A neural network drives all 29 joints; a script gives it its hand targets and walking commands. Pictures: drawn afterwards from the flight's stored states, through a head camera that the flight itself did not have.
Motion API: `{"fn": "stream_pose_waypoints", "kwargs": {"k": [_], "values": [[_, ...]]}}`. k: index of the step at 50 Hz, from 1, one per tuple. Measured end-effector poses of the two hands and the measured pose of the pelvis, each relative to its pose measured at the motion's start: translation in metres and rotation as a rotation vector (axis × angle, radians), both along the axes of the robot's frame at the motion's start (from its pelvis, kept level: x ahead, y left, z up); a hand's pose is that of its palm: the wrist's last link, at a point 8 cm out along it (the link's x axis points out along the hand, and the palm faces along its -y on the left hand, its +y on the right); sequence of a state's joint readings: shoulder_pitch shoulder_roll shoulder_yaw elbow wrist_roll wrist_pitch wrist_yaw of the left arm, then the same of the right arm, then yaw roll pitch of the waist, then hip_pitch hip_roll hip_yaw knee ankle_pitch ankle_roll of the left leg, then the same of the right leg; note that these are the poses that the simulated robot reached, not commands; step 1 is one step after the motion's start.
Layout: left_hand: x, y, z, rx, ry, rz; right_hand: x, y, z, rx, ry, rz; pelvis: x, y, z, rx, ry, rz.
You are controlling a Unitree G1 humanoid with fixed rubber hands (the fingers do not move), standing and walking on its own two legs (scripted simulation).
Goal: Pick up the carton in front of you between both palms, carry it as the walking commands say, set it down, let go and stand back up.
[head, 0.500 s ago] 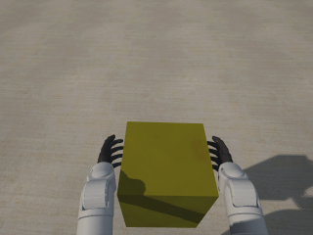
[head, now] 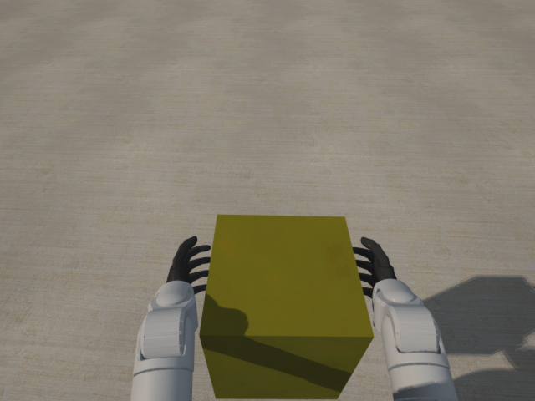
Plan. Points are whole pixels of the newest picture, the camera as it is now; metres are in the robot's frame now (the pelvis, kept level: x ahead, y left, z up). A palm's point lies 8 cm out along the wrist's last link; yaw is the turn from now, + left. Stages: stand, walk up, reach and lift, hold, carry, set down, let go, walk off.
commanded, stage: carry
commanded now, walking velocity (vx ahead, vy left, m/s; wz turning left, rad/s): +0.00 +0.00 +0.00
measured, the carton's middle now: (279, 309) +0.29 +0.01 -0.04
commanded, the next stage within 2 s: none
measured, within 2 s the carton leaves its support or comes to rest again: neither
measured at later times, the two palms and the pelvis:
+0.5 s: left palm (175, 292) +0.28 +0.16 +0.04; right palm (378, 292) +0.27 -0.14 +0.03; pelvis -0.01 +0.01 +0.00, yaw +0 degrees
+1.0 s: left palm (174, 289) +0.29 +0.16 +0.04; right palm (375, 288) +0.28 -0.14 +0.03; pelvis +0.00 +0.01 +0.00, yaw +0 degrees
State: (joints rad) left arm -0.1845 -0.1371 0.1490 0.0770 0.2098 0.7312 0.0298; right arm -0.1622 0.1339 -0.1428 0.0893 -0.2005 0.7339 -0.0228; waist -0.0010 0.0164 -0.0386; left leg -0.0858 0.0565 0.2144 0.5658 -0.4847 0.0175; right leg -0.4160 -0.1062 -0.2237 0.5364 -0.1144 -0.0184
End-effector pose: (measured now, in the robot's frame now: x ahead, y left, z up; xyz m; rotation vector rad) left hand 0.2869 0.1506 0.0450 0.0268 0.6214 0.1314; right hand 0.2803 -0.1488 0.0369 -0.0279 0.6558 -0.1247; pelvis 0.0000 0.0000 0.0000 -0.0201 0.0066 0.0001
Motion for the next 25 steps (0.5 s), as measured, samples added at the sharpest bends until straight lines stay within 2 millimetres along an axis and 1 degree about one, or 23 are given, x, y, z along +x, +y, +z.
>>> {"fn": "stream_pose_waypoints", "kwargs": {"k": [13,19,25], "values": [[-0.0075,0.0034,-0.001,-0.002,0.01,0.0,-0.0077,0.0032,-0.0004,-0.01,0.011,0.005,-0.0072,0.0031,0.0005,0.002,-0.006,-0.002],[-0.007,0.0055,-0.0041,-0.002,0.021,0.0,-0.0082,0.0053,-0.0045,-0.008,0.023,0.004,-0.0083,0.0054,0.0005,0.002,0.001,-0.001],[-0.0056,0.0079,-0.0043,-0.003,0.015,-0.001,-0.0067,0.0077,-0.0042,-0.003,0.016,-0.001,-0.0072,0.0079,-0.0003,0.0,0.006,-0.001]]}}
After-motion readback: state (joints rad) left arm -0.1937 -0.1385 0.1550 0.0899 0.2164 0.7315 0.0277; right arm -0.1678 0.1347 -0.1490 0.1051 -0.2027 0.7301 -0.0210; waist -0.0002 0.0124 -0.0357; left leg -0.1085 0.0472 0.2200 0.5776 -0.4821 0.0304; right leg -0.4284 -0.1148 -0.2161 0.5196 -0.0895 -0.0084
